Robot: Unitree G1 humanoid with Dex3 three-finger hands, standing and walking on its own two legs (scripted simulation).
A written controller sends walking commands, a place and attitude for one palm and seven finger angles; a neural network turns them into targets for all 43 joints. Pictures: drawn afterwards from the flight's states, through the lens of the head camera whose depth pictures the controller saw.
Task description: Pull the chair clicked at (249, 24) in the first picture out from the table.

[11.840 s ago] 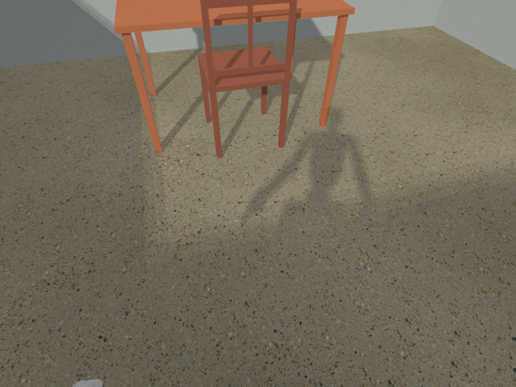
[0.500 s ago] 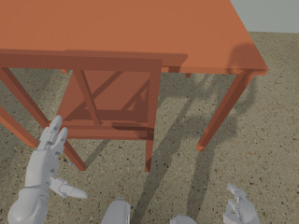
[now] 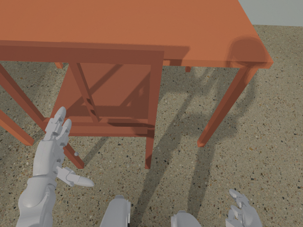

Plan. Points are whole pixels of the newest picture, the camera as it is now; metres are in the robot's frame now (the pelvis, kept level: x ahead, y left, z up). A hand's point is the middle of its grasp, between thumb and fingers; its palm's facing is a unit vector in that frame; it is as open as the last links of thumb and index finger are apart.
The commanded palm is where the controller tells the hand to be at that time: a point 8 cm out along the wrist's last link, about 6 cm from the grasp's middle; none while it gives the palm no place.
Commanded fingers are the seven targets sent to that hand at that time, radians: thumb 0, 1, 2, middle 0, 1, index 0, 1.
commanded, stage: aim the fingers beside a spindle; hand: left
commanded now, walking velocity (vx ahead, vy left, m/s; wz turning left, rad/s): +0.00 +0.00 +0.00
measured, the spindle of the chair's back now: (87, 96) +0.47 +0.21 +0.02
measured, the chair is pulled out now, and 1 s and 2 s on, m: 0.00 0.00 0.00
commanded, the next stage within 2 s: push the fingers through the gap in 1.12 s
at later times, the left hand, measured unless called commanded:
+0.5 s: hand (83, 144) +0.32 +0.19 +0.02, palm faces +0.03 -1.00 -0.04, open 16.9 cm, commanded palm +0.31 +0.24 +0.02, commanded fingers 0.00 -0.50 0.30 -0.06 -0.08 -0.06 -0.08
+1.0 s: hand (84, 144) +0.32 +0.19 +0.01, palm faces +0.03 -1.00 -0.04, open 16.9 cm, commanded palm +0.30 +0.24 +0.02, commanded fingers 0.00 -0.50 0.30 -0.06 -0.08 -0.06 -0.08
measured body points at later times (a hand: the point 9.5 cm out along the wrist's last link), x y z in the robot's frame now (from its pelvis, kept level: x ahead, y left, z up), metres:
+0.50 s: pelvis +0.00 +0.00 -0.01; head +0.09 +0.01 +0.43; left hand +0.31 +0.25 +0.02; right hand +0.14 -0.26 -0.11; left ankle +0.07 +0.13 -0.63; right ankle -0.02 -0.14 -0.63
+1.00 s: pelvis +0.00 +0.00 -0.02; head +0.09 +0.01 +0.42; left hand +0.31 +0.24 +0.02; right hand +0.14 -0.26 -0.12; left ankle +0.07 +0.13 -0.63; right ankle -0.02 -0.14 -0.63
